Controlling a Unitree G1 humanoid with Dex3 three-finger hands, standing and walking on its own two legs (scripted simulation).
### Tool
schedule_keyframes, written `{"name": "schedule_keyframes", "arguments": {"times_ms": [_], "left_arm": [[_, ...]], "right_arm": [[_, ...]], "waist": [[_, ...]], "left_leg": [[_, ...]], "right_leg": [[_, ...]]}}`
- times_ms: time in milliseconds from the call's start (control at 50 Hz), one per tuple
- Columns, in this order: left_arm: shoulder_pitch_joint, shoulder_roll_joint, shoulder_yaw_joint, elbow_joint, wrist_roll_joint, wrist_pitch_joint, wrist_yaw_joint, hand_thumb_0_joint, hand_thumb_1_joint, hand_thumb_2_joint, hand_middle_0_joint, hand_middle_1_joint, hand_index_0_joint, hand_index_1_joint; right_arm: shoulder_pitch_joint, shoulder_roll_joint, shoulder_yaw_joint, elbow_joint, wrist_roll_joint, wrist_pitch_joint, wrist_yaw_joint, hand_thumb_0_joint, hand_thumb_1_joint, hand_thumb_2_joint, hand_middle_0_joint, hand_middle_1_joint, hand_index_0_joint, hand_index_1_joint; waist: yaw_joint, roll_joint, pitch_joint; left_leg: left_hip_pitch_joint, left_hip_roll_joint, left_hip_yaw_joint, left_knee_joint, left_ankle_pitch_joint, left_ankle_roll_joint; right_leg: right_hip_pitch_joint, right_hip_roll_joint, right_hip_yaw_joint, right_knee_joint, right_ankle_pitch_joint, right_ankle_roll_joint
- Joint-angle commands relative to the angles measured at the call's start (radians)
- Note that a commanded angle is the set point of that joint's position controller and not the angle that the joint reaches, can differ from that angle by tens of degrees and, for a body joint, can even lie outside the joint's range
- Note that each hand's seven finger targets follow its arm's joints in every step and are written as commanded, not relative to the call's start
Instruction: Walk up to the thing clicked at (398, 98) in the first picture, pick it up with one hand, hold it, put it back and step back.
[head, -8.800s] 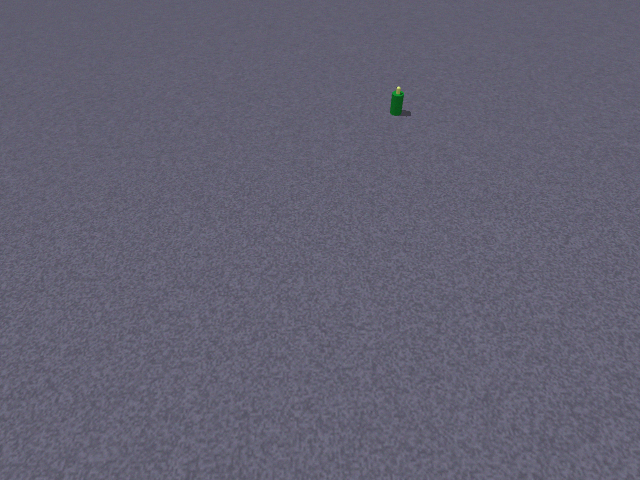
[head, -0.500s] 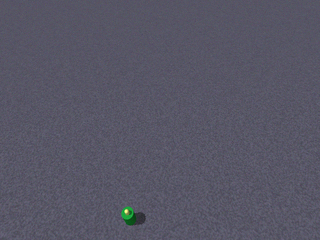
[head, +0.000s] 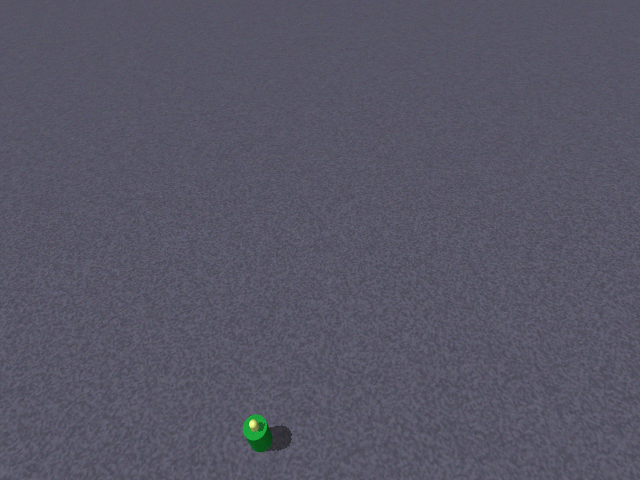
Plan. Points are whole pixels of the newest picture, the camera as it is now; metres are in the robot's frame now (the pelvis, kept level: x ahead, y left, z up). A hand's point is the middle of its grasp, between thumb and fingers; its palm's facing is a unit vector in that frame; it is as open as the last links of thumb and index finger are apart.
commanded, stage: go down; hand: left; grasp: from the side
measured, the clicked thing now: (257, 431) +0.38 +0.23 -0.70
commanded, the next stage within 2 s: none
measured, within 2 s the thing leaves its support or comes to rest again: neither
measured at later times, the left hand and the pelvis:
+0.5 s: hand out of the picture +0.14 +0.28 -0.18, palm faces +0.04 -0.94 -0.35, open 15.7 cm; pelvis -0.01 +0.02 -0.04, yaw +0 degrees
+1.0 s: hand out of the picture +0.13 +0.29 -0.20, palm faces +0.08 -0.94 -0.33, open 17.4 cm; pelvis -0.01 +0.02 -0.09, yaw +1 degrees
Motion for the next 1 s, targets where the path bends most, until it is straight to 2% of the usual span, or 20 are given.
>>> {"name": "schedule_keyframes", "arguments": {"times_ms": [0, 20, 40, 60, 100, 120, 140, 220, 260, 360, 380, 420, 440, 500, 580, 720, 740, 760, 780, 980], "left_arm": [[-0.389, 0.015, 0.036, -0.409, -0.051, -0.11, 0.027, 0.0, 0.74, 0.74, -0.2, -0.14, -0.171, -0.141], [-0.445, 0.098, 0.073, -0.309, -0.04, -0.094, 0.032, 0.0, 0.66, 0.66, -0.12, -0.06, -0.091, -0.061], [-0.249, 0.23, 0.152, -0.147, -0.011, -0.059, 0.038, 0.0, 0.58, 0.58, -0.04, -0.056, -0.028, -0.046], [-0.233, 0.238, 0.169, -0.093, 0.01, -0.048, 0.022, 0.0, 0.5, 0.5, -0.021, -0.064, -0.028, -0.052], [-0.296, 0.268, 0.206, -0.131, 0.048, -0.056, -0.003, 0.0, 0.34, 0.34, -0.012, -0.105, -0.023, -0.09], [-0.155, 0.237, 0.221, -0.06, 0.07, -0.038, -0.011, 0.0, 0.26, 0.26, -0.019, -0.121, -0.031, -0.105], [-0.107, 0.229, 0.233, -0.083, 0.078, -0.029, -0.017, 0.0, 0.191, 0.239, -0.026, -0.124, -0.039, -0.107], [-0.075, 0.207, 0.251, -0.22, 0.083, 0.029, -0.016, 0.0, -0.048, 0.329, -0.05, -0.303, -0.068, -0.279], [-0.079, 0.212, 0.253, -0.29, 0.082, 0.065, -0.017, 0.0, -0.159, 0.169, -0.046, -0.143, -0.048, -0.119], [-0.098, 0.166, 0.233, -0.407, 0.058, 0.106, -0.026, 0.0, -0.395, 0.12, -0.058, -0.116, -0.056, -0.115], [-0.075, 0.157, 0.232, -0.419, 0.057, 0.11, -0.03, 0.0, -0.436, 0.181, -0.077, -0.196, -0.083, -0.195], [-0.082, 0.175, 0.248, -0.535, 0.051, 0.102, -0.035, 0.0, -0.485, 0.18, -0.074, -0.224, -0.078, -0.218], [-0.04, 0.158, 0.242, -0.519, 0.053, 0.106, -0.034, 0.0, -0.55, 0.151, -0.079, -0.216, -0.082, -0.21], [0.014, 0.171, 0.258, -0.626, 0.055, 0.121, -0.033, 0.0, -0.589, 0.156, -0.089, -0.229, -0.088, -0.227], [0.112, 0.167, 0.269, -0.7, 0.053, 0.167, -0.027, 0.0, -0.611, 0.111, -0.089, -0.171, -0.082, -0.174], [0.152, 0.176, 0.283, -0.886, 0.034, 0.235, -0.034, 0.0, -0.591, 0.047, -0.093, -0.1, -0.089, -0.102], [0.199, 0.163, 0.281, -0.841, 0.03, 0.246, -0.038, 0.0, -0.6, 0.045, -0.089, -0.099, -0.085, -0.1], [0.195, 0.148, 0.266, -0.878, 0.027, 0.248, -0.039, 0.0, -0.596, 0.056, -0.086, -0.101, -0.081, -0.104], [0.184, 0.175, 0.289, -0.911, 0.025, 0.248, -0.041, 0.0, -0.607, 0.055, -0.089, -0.107, -0.085, -0.109], [0.244, 0.189, 0.351, -0.962, -0.002, 0.21, -0.074, 0.0, -0.547, 0.048, -0.081, -0.077, -0.075, -0.082]], "right_arm": [[-0.015, -0.033, -0.002, -0.336, 0.068, -0.069, -0.034, 0.0, -0.964, -0.915, 0.199, 0.3, 0.199, 0.3], [0.041, -0.073, -0.012, -0.283, 0.069, -0.069, -0.045, 0.0, -0.979, -0.922, 0.199, 0.3, 0.199, 0.3], [0.075, -0.112, -0.035, -0.283, 0.071, -0.059, -0.054, 0.0, -0.961, -0.918, 0.199, 0.3, 0.2, 0.3], [0.088, -0.11, -0.049, -0.299, 0.061, -0.055, -0.05, 0.0, -0.975, -0.92, 0.199, 0.3, 0.2, 0.3], [0.094, -0.1, -0.07, -0.36, 0.042, -0.064, -0.053, 0.0, -0.961, -0.916, 0.199, 0.3, 0.2, 0.3], [0.127, -0.089, -0.079, -0.362, 0.033, -0.067, -0.05, 0.0, -0.959, -0.914, 0.199, 0.3, 0.2, 0.3], [0.135, -0.086, -0.084, -0.392, 0.031, -0.069, -0.045, 0.0, -0.962, -0.914, 0.199, 0.3, 0.2, 0.3], [0.134, -0.077, -0.095, -0.472, 0.037, -0.075, -0.045, 0.0, -0.926, -0.9, 0.2, 0.3, 0.2, 0.3], [0.109, -0.07, -0.092, -0.515, 0.041, -0.076, -0.046, 0.0, -0.878, -0.892, 0.2, 0.3, 0.2, 0.3], [0.099, -0.061, -0.088, -0.57, 0.038, -0.103, -0.048, 0.0, -0.844, -0.884, 0.2, 0.3, 0.2, 0.3], [0.109, -0.059, -0.088, -0.573, 0.038, -0.109, -0.049, 0.0, -0.865, -0.886, 0.2, 0.3, 0.2, 0.3], [0.112, -0.058, -0.092, -0.59, 0.036, -0.124, -0.05, 0.0, -0.857, -0.885, 0.2, 0.3, 0.2, 0.3], [0.119, -0.056, -0.091, -0.593, 0.034, -0.131, -0.052, 0.0, -0.84, -0.88, 0.2, 0.3, 0.2, 0.3], [0.127, -0.056, -0.095, -0.618, 0.033, -0.145, -0.06, 0.0, -0.847, -0.882, 0.2, 0.3, 0.2, 0.3], [0.12, -0.048, -0.088, -0.641, 0.033, -0.155, -0.075, 0.0, -0.836, -0.88, 0.2, 0.3, 0.2, 0.3], [0.112, -0.043, -0.081, -0.687, 0.028, -0.177, -0.095, 0.0, -0.834, -0.88, 0.2, 0.3, 0.2, 0.3], [0.122, -0.04, -0.078, -0.672, 0.025, -0.177, -0.096, 0.0, -0.835, -0.881, 0.2, 0.3, 0.2, 0.3], [0.106, -0.039, -0.077, -0.699, 0.025, -0.183, -0.097, 0.0, -0.831, -0.88, 0.2, 0.3, 0.2, 0.3], [0.105, -0.037, -0.076, -0.705, 0.024, -0.186, -0.101, 0.0, -0.835, -0.881, 0.201, 0.3, 0.2, 0.3], [0.103, -0.023, -0.078, -0.736, 0.016, -0.21, -0.109, 0.0, -0.883, -0.894, 0.2, 0.3, 0.2, 0.3]], "waist": [[-0.121, 0.024, 0.035], [-0.082, -0.018, -0.025], [-0.044, -0.02, -0.017], [-0.042, -0.048, -0.059], [-0.019, -0.061, -0.17], [0.003, -0.043, -0.205], [0.023, -0.005, -0.241], [0.016, 0.021, -0.29], [0.006, 0.018, -0.262], [-0.015, 0.001, -0.217], [-0.024, -0.001, -0.231], [-0.014, 0.032, -0.281], [-0.026, 0.037, -0.28], [-0.023, 0.061, -0.345], [-0.022, 0.04, -0.349], [-0.032, 0.086, -0.366], [-0.035, 0.076, -0.351], [-0.036, 0.066, -0.345], [-0.032, 0.078, -0.361], [-0.032, 0.06, -0.417]], "left_leg": [[-0.136, -0.062, 0.041, 0.044, -0.002, 0.052], [-0.124, -0.057, 0.032, 0.054, -0.01, 0.057], [-0.153, -0.057, 0.033, 0.064, -0.012, 0.054], [-0.182, -0.06, 0.027, 0.11, -0.007, 0.057], [-0.212, -0.062, 0.022, 0.174, 0.033, 0.06], [-0.244, -0.067, 0.018, 0.2, 0.064, 0.055], [-0.263, -0.074, 0.02, 0.222, 0.079, 0.051], [-0.253, -0.071, 0.006, 0.244, 0.131, 0.043], [-0.283, -0.071, 0.007, 0.263, 0.087, 0.045], [-0.373, -0.056, 0.0, 0.334, -0.045, 0.042], [-0.387, -0.052, -0.006, 0.359, -0.052, 0.044], [-0.399, -0.047, -0.014, 0.398, -0.036, 0.038], [-0.409, -0.043, -0.02, 0.415, -0.04, 0.036], [-0.417, -0.034, -0.033, 0.467, 0.019, 0.033], [-0.471, -0.037, -0.032, 0.528, 0.033, 0.038], [-0.521, -0.025, -0.056, 0.589, 0.051, 0.033], [-0.538, -0.024, -0.057, 0.597, 0.044, 0.033], [-0.556, -0.026, -0.059, 0.604, 0.026, 0.035], [-0.569, -0.028, -0.058, 0.62, 0.016, 0.037], [-0.68, -0.039, -0.05, 0.737, -0.014, 0.049]], "right_leg": [[-0.203, 0.006, 0.015, -0.01, 0.071, -0.011], [-0.146, 0.005, 0.004, -0.002, 0.045, -0.007], [-0.143, 0.013, -0.006, 0.007, 0.015, -0.015], [-0.158, 0.014, -0.005, 0.037, 0.009, -0.016], [-0.138, 0.003, 0.003, 0.109, 0.067, -0.011], [-0.14, 0.003, 0.0, 0.146, 0.093, -0.016], [-0.134, 0.002, 0.003, 0.174, 0.101, -0.02], [-0.156, 0.015, -0.007, 0.206, 0.133, -0.022], [-0.201, 0.015, -0.006, 0.207, 0.086, -0.02], [-0.341, 0.023, -0.014, 0.278, -0.062, -0.021], [-0.363, 0.025, -0.015, 0.306, -0.066, -0.021], [-0.387, 0.024, -0.018, 0.36, -0.053, -0.022], [-0.414, 0.027, -0.021, 0.383, -0.056, -0.021], [-0.442, 0.027, -0.023, 0.447, -0.01, -0.022], [-0.462, 0.022, -0.021, 0.481, 0.008, -0.016], [-0.541, 0.022, -0.03, 0.557, -0.002, -0.02], [-0.548, 0.023, -0.033, 0.565, -0.014, -0.019], [-0.564, 0.026, -0.036, 0.57, -0.02, -0.018], [-0.569, 0.022, -0.033, 0.576, -0.022, -0.018], [-0.633, 0.016, -0.02, 0.653, -0.02, -0.015]]}}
